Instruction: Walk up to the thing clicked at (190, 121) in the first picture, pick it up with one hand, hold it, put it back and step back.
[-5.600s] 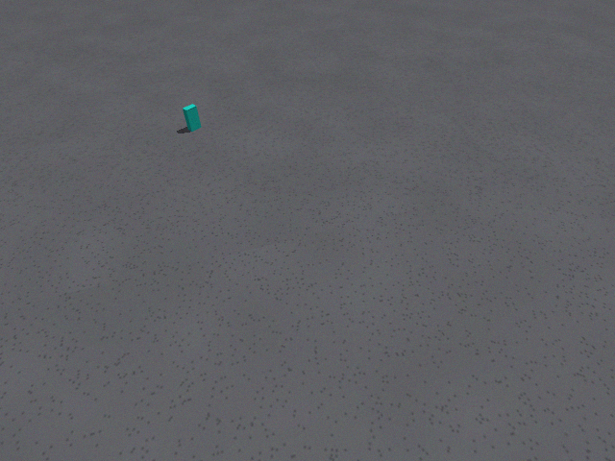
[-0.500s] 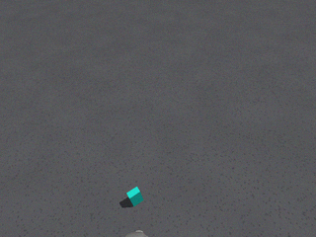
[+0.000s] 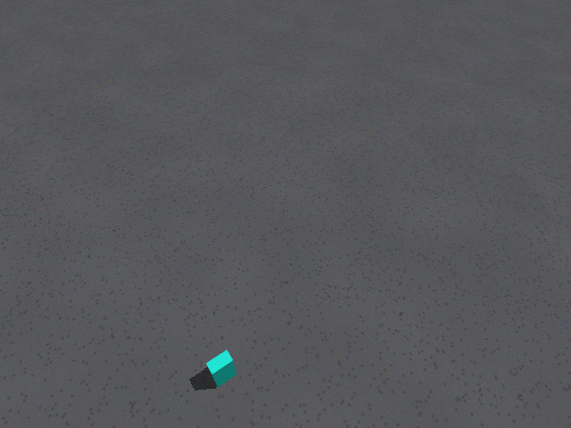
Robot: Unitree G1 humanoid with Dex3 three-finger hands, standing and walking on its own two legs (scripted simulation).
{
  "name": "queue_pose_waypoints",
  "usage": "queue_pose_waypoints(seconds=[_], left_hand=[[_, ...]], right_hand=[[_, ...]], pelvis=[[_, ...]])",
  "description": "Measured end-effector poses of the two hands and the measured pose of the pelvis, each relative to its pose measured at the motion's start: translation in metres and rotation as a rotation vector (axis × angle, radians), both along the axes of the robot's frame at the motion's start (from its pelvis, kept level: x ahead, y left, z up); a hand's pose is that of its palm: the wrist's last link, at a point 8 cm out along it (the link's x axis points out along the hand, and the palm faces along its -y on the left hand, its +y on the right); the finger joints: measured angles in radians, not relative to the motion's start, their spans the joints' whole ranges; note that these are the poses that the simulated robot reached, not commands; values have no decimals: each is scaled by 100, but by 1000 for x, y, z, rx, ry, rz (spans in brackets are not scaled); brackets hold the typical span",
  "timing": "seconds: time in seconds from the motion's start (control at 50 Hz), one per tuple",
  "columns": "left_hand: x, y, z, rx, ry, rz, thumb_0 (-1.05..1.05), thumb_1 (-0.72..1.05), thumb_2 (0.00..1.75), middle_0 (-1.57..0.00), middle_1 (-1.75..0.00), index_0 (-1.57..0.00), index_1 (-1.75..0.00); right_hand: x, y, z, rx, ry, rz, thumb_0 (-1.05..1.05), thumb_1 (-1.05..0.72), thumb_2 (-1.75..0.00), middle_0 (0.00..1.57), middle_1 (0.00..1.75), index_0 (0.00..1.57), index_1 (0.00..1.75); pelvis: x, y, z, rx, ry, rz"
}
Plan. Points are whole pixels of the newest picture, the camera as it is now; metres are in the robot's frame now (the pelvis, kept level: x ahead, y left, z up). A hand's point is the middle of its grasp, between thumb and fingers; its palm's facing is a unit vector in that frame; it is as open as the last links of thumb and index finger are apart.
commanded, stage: walk up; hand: left
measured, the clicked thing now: (222, 369) +0.41 +0.20 -0.69
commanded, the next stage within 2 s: stand in 1.56 s
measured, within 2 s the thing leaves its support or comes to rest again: neither
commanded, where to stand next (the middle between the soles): +0.10 -0.01 m, yaw +2 degrees
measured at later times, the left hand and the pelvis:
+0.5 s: hand out of the picture +0.14 +0.24 -0.14, palm faces -0.02 -0.95 -0.32, open 7.4 cm; pelvis +0.04 -0.01 +0.01, yaw +1 degrees
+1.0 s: hand out of the picture +0.12 +0.24 -0.14, palm faces +0.01 -0.94 -0.34, open 7.4 cm; pelvis +0.05 -0.02 +0.02, yaw +1 degrees
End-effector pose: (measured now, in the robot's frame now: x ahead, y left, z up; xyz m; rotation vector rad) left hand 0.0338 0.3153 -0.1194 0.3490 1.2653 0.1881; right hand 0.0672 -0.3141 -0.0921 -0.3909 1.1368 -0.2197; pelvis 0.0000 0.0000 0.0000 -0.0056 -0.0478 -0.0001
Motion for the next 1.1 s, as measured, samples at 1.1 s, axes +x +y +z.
queue_pose_waypoints(seconds=[1.1], left_hand=[[78,-30,20,-22,-37,57,1,90,89,-20,-30,-20,-30]], right_hand=[[66,6,-6,78,76,-15,1,-90,-90,20,30,20,30]], pelvis=[[48,-16,21,-1,8,22]])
